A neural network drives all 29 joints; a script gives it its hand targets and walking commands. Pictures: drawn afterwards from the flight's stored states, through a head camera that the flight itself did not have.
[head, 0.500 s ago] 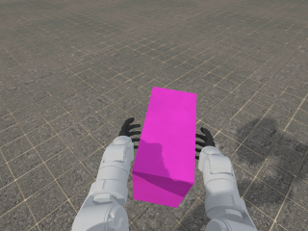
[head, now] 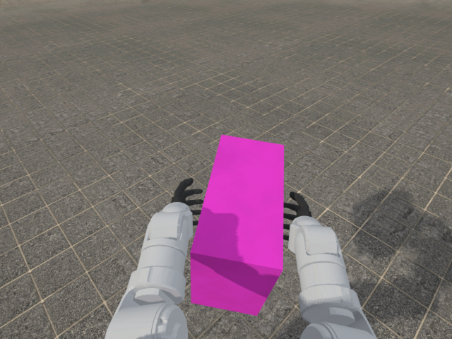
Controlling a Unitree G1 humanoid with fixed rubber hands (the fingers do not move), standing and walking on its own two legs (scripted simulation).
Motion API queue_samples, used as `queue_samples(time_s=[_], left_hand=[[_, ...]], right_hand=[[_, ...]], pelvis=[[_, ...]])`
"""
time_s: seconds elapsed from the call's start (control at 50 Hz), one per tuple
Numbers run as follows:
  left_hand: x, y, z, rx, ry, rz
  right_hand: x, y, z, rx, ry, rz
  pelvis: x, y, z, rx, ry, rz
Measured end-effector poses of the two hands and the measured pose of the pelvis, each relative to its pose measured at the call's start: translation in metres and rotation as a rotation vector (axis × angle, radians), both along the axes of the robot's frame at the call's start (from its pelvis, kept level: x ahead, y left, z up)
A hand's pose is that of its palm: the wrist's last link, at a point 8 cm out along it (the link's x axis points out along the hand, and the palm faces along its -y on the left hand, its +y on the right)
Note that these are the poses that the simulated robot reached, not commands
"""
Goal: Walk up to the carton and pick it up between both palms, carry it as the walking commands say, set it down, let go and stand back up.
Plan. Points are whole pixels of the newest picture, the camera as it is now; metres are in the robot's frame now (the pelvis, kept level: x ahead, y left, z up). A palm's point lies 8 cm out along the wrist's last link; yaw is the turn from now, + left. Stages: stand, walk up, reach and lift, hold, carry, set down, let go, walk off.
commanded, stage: reach and lift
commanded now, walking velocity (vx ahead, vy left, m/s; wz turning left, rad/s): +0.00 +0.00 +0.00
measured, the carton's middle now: (238, 222) +0.38 +0.00 +0.00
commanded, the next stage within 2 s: hold in 0.96 s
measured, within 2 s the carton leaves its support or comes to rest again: neither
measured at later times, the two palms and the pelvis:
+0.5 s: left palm (174, 216) +0.33 +0.13 +0.08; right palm (298, 225) +0.32 -0.11 +0.06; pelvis +0.00 +0.00 +0.00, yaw +0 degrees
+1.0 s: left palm (173, 225) +0.30 +0.12 +0.08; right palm (301, 232) +0.30 -0.11 +0.07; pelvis -0.01 +0.00 +0.00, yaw +0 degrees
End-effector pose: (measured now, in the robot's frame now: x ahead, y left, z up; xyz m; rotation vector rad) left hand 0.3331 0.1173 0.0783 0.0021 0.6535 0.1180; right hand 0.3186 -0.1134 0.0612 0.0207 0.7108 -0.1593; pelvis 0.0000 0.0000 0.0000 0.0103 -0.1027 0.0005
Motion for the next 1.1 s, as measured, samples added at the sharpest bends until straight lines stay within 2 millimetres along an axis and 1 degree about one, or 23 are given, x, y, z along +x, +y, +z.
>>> queue_samples(time_s=[0.12,0.28,0.62,0.84,0.96,1.1], left_hand=[[-0.002,-0.002,-0.001,0.001,0.001,0.002],[-0.005,0.006,0.0,-0.002,-0.006,0.027],[-0.008,0.008,-0.002,-0.006,-0.001,0.034],[-0.021,0.009,-0.005,-0.009,0.001,0.046],[-0.028,0.007,0.0,-0.001,-0.006,0.038],[-0.033,0.005,0.003,0.0,-0.015,0.034]], right_hand=[[0.0,-0.002,0.0,0.002,0.0,0.003],[0.003,0.005,0.002,-0.003,-0.007,0.029],[0.002,0.007,0.003,-0.009,-0.007,0.038],[-0.005,0.008,0.005,-0.03,-0.011,0.061],[-0.014,0.006,0.006,-0.03,-0.017,0.071],[-0.019,0.004,0.009,-0.03,-0.029,0.066]], pelvis=[[0.0,-0.002,0.0,0.002,-0.001,0.0],[-0.001,-0.003,0.0,0.004,-0.002,0.0],[0.0,-0.003,0.001,0.004,-0.004,0.0],[-0.004,-0.004,0.002,0.005,-0.014,0.0],[-0.009,-0.004,0.002,0.005,-0.025,0.0],[-0.013,-0.004,0.001,0.005,-0.032,0.0]])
